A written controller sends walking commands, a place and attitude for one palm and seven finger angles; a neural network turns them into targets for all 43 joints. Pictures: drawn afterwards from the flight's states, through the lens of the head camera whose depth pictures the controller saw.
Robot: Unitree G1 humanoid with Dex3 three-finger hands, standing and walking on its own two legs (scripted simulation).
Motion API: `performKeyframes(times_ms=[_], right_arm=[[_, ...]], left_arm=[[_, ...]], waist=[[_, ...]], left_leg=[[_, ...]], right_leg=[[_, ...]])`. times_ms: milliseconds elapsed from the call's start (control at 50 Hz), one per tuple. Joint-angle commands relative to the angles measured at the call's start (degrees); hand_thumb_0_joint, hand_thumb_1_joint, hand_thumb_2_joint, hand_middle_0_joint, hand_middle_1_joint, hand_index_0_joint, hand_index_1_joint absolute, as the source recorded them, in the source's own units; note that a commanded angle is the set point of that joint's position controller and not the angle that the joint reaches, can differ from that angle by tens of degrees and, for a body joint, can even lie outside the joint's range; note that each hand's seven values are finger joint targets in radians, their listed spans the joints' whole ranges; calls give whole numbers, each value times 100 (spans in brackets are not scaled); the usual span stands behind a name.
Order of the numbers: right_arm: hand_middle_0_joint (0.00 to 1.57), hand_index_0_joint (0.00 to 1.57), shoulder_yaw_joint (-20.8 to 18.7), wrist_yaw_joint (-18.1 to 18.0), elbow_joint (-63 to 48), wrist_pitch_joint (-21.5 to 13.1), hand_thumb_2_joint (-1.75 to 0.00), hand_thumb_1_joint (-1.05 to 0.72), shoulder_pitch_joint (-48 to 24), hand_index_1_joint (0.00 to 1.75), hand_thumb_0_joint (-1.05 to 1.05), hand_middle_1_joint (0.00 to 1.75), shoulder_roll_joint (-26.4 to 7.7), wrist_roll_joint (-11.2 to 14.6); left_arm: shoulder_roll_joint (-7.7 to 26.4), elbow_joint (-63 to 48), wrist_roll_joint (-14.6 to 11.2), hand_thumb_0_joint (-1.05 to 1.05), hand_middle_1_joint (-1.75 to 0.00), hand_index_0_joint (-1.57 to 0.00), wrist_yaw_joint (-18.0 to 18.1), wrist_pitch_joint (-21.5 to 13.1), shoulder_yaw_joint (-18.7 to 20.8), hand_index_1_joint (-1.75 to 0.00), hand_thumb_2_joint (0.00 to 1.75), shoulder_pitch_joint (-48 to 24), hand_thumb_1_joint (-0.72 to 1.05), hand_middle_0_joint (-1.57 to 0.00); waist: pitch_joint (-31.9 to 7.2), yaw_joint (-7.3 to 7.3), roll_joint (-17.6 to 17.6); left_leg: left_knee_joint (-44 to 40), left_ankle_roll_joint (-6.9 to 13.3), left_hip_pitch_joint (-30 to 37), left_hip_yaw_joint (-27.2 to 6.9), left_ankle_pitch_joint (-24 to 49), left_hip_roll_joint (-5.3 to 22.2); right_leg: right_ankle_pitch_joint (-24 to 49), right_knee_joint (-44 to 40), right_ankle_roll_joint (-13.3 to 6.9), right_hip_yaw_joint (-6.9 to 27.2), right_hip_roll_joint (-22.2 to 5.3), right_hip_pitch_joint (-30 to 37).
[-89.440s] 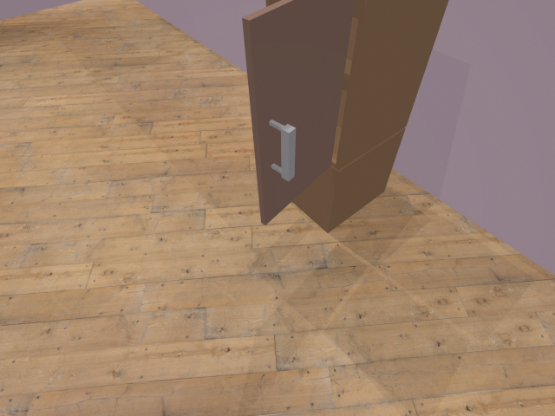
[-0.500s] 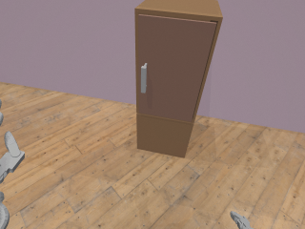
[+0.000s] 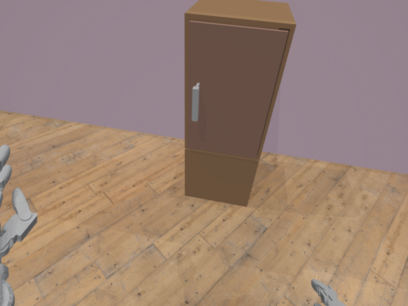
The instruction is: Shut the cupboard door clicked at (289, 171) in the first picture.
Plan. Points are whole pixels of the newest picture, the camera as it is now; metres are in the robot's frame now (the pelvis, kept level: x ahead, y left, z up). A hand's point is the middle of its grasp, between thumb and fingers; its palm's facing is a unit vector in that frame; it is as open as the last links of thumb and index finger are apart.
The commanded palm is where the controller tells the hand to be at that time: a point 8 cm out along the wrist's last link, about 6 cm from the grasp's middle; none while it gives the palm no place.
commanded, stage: stop stepping back and stand still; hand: left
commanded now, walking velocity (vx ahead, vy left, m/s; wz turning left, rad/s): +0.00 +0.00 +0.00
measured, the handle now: (196, 102) +0.94 +0.09 -0.06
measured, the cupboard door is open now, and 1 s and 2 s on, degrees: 0 0 0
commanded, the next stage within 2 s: let the arm hang, fingers relaxed in 0.80 s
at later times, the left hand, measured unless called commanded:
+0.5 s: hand (6, 219) +0.19 +0.31 +0.16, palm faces +0.46 -0.82 -0.35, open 7.4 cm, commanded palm +0.12 +0.34 +0.18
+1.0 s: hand (46, 267) +0.18 +0.29 +0.03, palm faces +0.19 -0.87 -0.45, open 7.4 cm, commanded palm none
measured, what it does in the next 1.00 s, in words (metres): steps on the spot: left foot, then right foot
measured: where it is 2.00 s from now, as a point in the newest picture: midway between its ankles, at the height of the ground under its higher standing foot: outside the picture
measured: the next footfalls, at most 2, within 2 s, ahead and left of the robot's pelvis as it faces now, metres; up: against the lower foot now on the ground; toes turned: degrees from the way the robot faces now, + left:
left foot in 0.28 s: +0.09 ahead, +0.10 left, +0.00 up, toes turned -1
right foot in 0.62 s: -0.06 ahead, -0.06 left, +0.00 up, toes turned -4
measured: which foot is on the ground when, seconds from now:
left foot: down 0.00-0.16, up 0.18-0.26, down 0.28-1.00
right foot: down 0.00-0.38, up 0.40-0.60, down 0.62-1.00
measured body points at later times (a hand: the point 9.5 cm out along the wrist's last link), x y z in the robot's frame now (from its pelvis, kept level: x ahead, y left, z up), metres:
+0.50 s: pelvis -0.03 +0.05 +0.00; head -0.04 +0.07 +0.45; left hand +0.16 +0.35 +0.17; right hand +0.10 -0.19 -0.08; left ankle +0.05 +0.10 -0.74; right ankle -0.06 -0.08 -0.72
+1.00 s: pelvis -0.05 +0.05 -0.01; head -0.06 +0.03 +0.44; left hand +0.16 +0.34 +0.06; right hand +0.11 -0.21 -0.11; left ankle +0.05 +0.10 -0.74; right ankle -0.10 -0.06 -0.74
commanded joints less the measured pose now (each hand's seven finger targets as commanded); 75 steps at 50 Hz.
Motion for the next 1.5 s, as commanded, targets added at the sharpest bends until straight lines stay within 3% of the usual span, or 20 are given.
performKeyframes(times_ms=[0,60,100,120,160,240,300,380,500,620,680,860,880,900,940,1020,1100,1220,1380,1480], right_arm=[[20,20,-238,-12,-1091,-465,-90,-90,-688,30,0,30,-572,-66],[20,20,-223,111,-1226,-439,-90,-90,-691,30,0,30,-443,-87],[20,20,-270,215,-1248,-263,-90,-90,-680,30,0,30,-422,-98],[20,20,-289,247,-1178,-167,-90,-90,-660,30,0,30,-490,-116],[20,20,-274,296,-1050,20,-90,-90,-563,30,0,30,-458,-55],[20,20,-236,117,-1014,8,-90,-90,-742,30,0,30,-601,31],[20,20,-194,-30,-981,-238,-90,-90,-726,30,0,30,-709,80],[20,20,-138,-56,-971,-448,-90,-90,-751,30,0,30,-646,-8],[20,20,-172,106,-1105,-511,-90,-90,-705,30,0,30,-508,-77],[20,20,-187,174,-1096,-128,-90,-90,-636,30,0,30,-512,-88],[20,20,-219,140,-1093,-93,-90,-90,-705,30,0,30,-568,16],[20,20,-153,-31,-1108,-232,-90,-90,-826,30,0,30,-607,2],[20,20,-370,474,150,-466,-90,-90,-1004,30,0,30,-1748,51],[20,20,-360,513,153,-65,-90,-90,-601,30,0,30,-1428,102],[20,20,-386,525,163,38,-90,-90,-410,30,0,30,-1376,29],[20,20,-290,541,290,332,-90,-90,-508,30,0,30,-1453,-56],[20,20,-179,542,582,555,-90,-90,-395,30,0,30,-1197,-152],[20,20,-140,463,1169,532,-90,-90,-370,30,0,30,-1129,-167],[20,20,-214,391,1925,494,-90,-90,48,30,0,30,-1002,-64],[20,20,-195,374,2238,550,-90,-90,56,30,0,30,-970,-50]], left_arm=[[1480,-2216,32,0,-30,-20,-17,-552,587,-30,90,-929,90,-20],[1653,-2544,-47,0,-30,-20,-18,-520,923,-30,90,295,90,-20],[1724,-2506,-130,0,-30,-20,-38,-460,1112,-30,90,912,90,-20],[1760,-2487,-189,0,-30,-20,-35,-478,1235,-30,90,1000,90,-20],[1452,-1787,-292,0,-30,-20,2,-354,1138,-30,90,1197,90,-20],[1361,-1566,-202,0,-30,-20,56,-305,796,-30,90,170,90,-20],[1351,-1572,-46,0,-30,-20,74,-414,558,-30,90,-531,90,-20],[1334,-2109,39,0,-30,-20,32,-525,440,-30,90,-1004,90,-20],[1427,-2405,34,0,-30,-20,51,-519,782,-30,90,338,90,-20],[1616,-1793,-304,0,-30,-20,28,-435,1245,-30,90,1115,90,-20],[1431,-1581,-360,0,-30,-20,-2,-339,1020,-30,90,1099,90,-20],[1422,-2048,-93,0,-30,-20,55,-295,567,-30,90,-259,90,-20],[307,2572,288,0,-30,-20,-778,482,-1544,-30,90,61,90,-20],[382,2713,231,0,-30,-20,-910,952,-1484,-30,90,62,90,-20],[330,2791,276,0,-30,-20,-950,968,-1602,-30,90,-291,90,-20],[511,3883,285,0,-30,-20,-969,934,-1727,-30,90,-909,90,-20],[445,5020,254,0,-30,-20,-941,1022,-1922,-30,90,-1229,90,-20],[268,6640,223,0,-30,-20,-950,1007,-1915,-30,90,-362,90,-20],[183,7658,211,0,-30,-20,-929,804,-2017,-30,90,-530,90,-20],[117,8009,200,0,-30,-20,-870,834,-2081,-30,90,-485,90,-20]], waist=[[157,54,1203],[-637,81,890],[-751,-24,-88],[-630,-58,-417],[-334,-76,-910],[496,-215,-256],[458,-40,468],[265,-51,1017],[-250,27,1166],[-547,-121,152],[-547,-116,-220],[-8,-37,703],[820,-183,391],[37,-134,194],[-276,-119,-283],[184,-187,-1090],[646,-267,-354],[237,126,1216],[179,-123,-274],[751,-146,-383]], left_leg=[[-2510,-543,-550,-1542,-3515,1275],[-1598,-676,41,-656,-2191,760],[94,-581,476,-79,-1168,296],[1056,-558,702,-197,-738,240],[1680,-577,307,-421,-855,277],[399,-383,644,-582,-716,498],[-650,-139,429,-1106,-302,952],[-2282,-207,-10,-2313,-3142,1600],[-2106,-540,-49,-1242,-2670,1127],[-468,-635,537,-637,-179,693],[-518,-487,1017,-732,19,819],[-1783,-567,280,-1167,-2166,975],[-158,-222,24,-1168,114,1015],[219,-278,787,-759,908,954],[654,-182,993,-863,1099,958],[647,-74,748,-1133,78,829],[502,-150,628,-1077,-280,674],[-1202,-60,-116,-1596,-1426,948],[-434,-130,1104,-919,184,784],[-516,-97,1183,-881,199,854]], right_leg=[[-155,436,-34,-396,156,265],[35,-692,-206,-489,-51,750],[-190,-1512,-585,447,-864,21],[-537,-1965,-870,1269,-1508,-822],[-981,-2068,-1087,1655,-1908,-1273],[-801,-1428,-464,832,-1170,-1768],[762,-733,-42,338,-372,-844],[162,498,103,-6,-177,-358],[107,-339,-58,-473,-64,459],[787,-1408,-408,90,-818,102],[596,-1281,-277,31,-654,-340],[126,-1002,-141,-239,-279,-7],[900,-626,-239,-267,-804,-809],[930,-898,-306,172,-959,-819],[754,-746,-447,242,-1015,-1138],[-54,-839,-646,400,-1071,-1496],[-443,-971,-723,532,-1108,-1617],[108,-571,-426,133,-643,110],[713,-1609,-545,448,-1066,-256],[559,-1765,-457,352,-1037,-538]])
